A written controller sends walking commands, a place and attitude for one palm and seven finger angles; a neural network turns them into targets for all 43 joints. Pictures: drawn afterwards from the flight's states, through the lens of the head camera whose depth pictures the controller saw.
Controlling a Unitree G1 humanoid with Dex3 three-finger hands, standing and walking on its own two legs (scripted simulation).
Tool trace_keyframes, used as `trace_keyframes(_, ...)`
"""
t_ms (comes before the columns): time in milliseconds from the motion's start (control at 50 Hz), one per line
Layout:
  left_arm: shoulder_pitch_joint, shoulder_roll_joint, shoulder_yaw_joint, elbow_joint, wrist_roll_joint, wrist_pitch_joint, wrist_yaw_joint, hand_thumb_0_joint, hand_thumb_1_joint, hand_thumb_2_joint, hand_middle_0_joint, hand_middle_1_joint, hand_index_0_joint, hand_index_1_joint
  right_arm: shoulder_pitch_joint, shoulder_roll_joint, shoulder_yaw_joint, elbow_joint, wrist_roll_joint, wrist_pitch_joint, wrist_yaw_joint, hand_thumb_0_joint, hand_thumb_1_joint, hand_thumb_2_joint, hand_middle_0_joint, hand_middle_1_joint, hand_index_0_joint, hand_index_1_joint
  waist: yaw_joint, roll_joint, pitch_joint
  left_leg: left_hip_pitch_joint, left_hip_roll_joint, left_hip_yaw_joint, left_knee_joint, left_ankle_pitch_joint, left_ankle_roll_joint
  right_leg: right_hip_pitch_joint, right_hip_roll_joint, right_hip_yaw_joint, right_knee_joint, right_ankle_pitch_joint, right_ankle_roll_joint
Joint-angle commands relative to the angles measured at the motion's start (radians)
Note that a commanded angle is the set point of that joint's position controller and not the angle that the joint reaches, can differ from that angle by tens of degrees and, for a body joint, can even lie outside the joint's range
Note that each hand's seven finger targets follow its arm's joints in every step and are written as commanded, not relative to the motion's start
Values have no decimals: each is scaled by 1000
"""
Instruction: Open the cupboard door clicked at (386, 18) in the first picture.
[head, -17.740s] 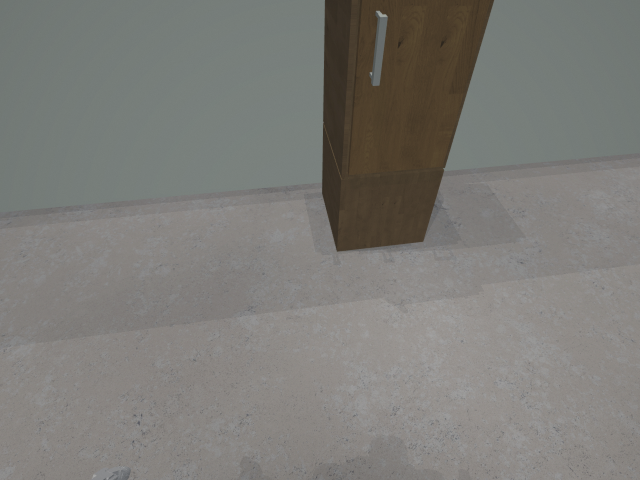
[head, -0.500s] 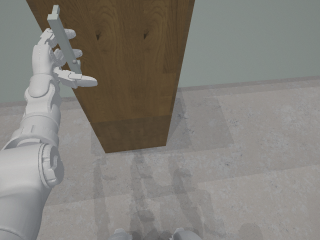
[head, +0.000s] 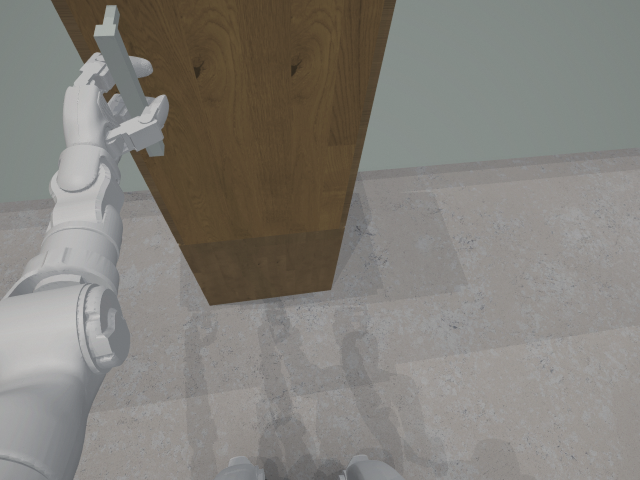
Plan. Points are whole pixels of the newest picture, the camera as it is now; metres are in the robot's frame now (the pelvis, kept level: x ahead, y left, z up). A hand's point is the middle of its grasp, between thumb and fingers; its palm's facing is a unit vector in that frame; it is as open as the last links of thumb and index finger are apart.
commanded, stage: close the thumb around the handle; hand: left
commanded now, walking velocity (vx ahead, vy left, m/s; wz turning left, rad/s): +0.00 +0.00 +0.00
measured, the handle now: (136, 89) +0.58 +0.17 +0.12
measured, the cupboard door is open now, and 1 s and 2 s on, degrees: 0 37 45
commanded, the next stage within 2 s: pull the door open along its arc in 0.16 s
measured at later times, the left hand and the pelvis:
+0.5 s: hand (159, 129) +0.51 +0.14 +0.12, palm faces +0.05 -1.00 +0.00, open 5.5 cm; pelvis +0.00 +0.00 +0.00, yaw -1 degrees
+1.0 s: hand (244, 238) +0.35 +0.05 +0.12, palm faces +0.21 -0.97 +0.10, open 6.2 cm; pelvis +0.02 -0.02 +0.02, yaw +1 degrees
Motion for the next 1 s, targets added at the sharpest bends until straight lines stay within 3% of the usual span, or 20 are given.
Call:
trace_keyframes(0,-488,233,14,-230,-7,-67,-1,0,900,900,-400,-1350,-400,-1350,164,-174,-66,-44,1,-7,-12,0,-900,-900,200,300,200,300,-13,73,-438,409,-34,-56,-38,450,24,96,28,20,-79,477,13)
trace_keyframes(60,-474,215,10,-269,-15,-78,-4,0,900,900,-400,-1350,-400,-1350,159,-168,-68,-50,2,-7,-10,0,-900,-900,200,300,200,300,1,101,-483,454,-35,-60,-35,497,19,103,30,16,-71,500,9)
trace_keyframes(120,-451,222,30,-246,-21,-67,12,0,900,900,-400,-1350,-400,-1350,153,-169,-68,-49,2,-5,-10,0,-900,-900,200,300,200,300,3,55,-440,419,-34,-57,-41,471,20,110,31,13,-77,487,12)
trace_keyframes(200,-475,221,12,-238,1,-63,27,0,900,900,-400,-1350,-400,-1350,148,-167,-64,-51,2,-3,-9,0,-900,-900,200,300,200,300,-8,61,-407,393,-37,-52,-45,439,22,104,27,18,-79,478,14)
trace_keyframes(240,-478,218,9,-256,5,-72,28,0,900,900,-400,-1350,-400,-1350,150,-168,-66,-55,1,-4,-10,0,-900,-900,200,300,200,300,-9,70,-428,415,-36,-55,-40,458,23,99,27,19,-74,481,11)
trace_keyframes(260,-499,185,-15,-272,0,-77,29,0,900,900,-400,-1350,-400,-1350,144,-163,-67,-52,1,-6,-8,0,-900,-900,200,300,200,300,-15,82,-447,433,-35,-56,-38,463,20,92,26,18,-74,483,13)
trace_keyframes(300,-426,170,-9,-236,-9,-72,24,0,900,900,-400,-1350,-400,-1350,142,-165,-69,-56,2,-8,-6,0,-900,-900,200,300,200,300,0,66,-431,429,-33,-56,-43,450,17,88,29,12,-77,462,9)
trace_keyframes(340,-390,171,-2,-267,-20,-78,18,0,900,900,-400,-1350,-400,-1350,139,-167,-70,-65,1,-8,-5,0,-900,-900,200,300,200,300,15,47,-463,430,-37,-51,-46,464,20,133,29,16,-73,494,8)
trace_keyframes(380,-364,175,0,-334,-22,-88,13,0,900,900,-400,-1350,-400,-1350,128,-163,-74,-75,5,-6,-4,0,-900,-900,200,300,200,300,34,75,-519,465,-36,-48,-46,511,17,157,28,16,-65,535,7)
trace_keyframes(480,-171,125,-14,-437,-56,-69,2,0,900,900,-400,-1350,-400,-1350,88,-154,-76,-115,20,-2,0,0,-900,-900,200,300,200,300,75,25,-497,439,-45,-23,-70,520,24,256,27,20,-83,616,9)
trace_keyframes(500,-122,107,-18,-436,-64,-58,0,0,900,900,-400,-1350,-400,-1350,77,-150,-75,-121,24,-1,-1,0,-900,-900,200,300,200,300,78,-4,-462,423,-48,-15,-78,499,27,270,27,21,-95,625,11)
trace_keyframes(540,-14,89,-19,-514,-81,-48,0,0,900,900,-400,-1350,-400,-1350,58,-147,-75,-143,28,-2,1,0,-900,-900,200,300,200,300,106,-2,-455,421,-54,-5,-90,523,30,321,22,22,-96,673,8)
trace_keyframes(680,313,-47,-105,-816,-119,1,18,0,900,900,-400,-1350,-400,-1350,-42,-119,-76,-198,48,-23,9,0,-900,-900,200,300,200,300,153,-32,-379,464,-53,13,-136,550,29,384,9,14,-121,734,16)
trace_keyframes(740,484,-149,-117,-1002,-143,30,129,0,900,900,-400,-1350,-400,-1350,-106,-91,-72,-227,48,-43,17,0,-900,-900,200,300,200,300,204,-30,-368,482,-56,25,-154,578,21,434,3,6,-132,750,16)
trace_keyframes(820,608,-316,-217,-1189,-104,99,322,0,900,900,-400,-1350,-400,-1350,-182,-63,-66,-241,35,-51,32,0,-900,-900,200,300,200,300,206,-77,-293,496,-51,22,-178,548,7,430,-5,-13,-145,712,21)
trace_keyframes(840,656,-310,-213,-1222,-84,110,371,0,900,900,-400,-1350,-400,-1350,-195,-63,-66,-244,29,-48,31,0,-900,-900,200,300,200,300,211,-114,-284,488,-50,19,-181,531,7,443,-8,-11,-149,696,20)
trace_keyframes(860,683,-369,-270,-1256,-59,128,409,0,900,900,-400,-1350,-400,-1350,-217,-54,-63,-250,22,-44,33,0,-900,-900,200,300,200,300,205,-111,-269,492,-49,20,-188,522,5,443,-14,-12,-147,696,21)
trace_keyframes(900,749,-420,-312,-1332,-25,166,483,0,900,900,-400,-1350,-400,-1350,-253,-44,-60,-265,11,-30,33,0,-900,-900,200,300,200,300,214,-108,-269,502,-50,23,-193,503,0,462,-25,-8,-151,697,22)
trace_keyframes(940,796,-444,-340,-1364,12,206,553,0,900,900,-400,-1350,-400,-1350,-281,-37,-55,-268,-1,-9,24,0,-900,-900,200,300,200,300,212,-150,-245,496,-50,17,-197,456,-1,477,-35,0,-170,678,26)
trace_keyframes(980,813,-493,-387,-1412,43,245,613,0,900,900,-400,-1350,-400,-1350,-320,-23,-48,-275,-6,13,18,0,-900,-900,200,300,200,300,208,-132,-223,498,-51,15,-204,415,-6,477,-49,8,-185,655,27)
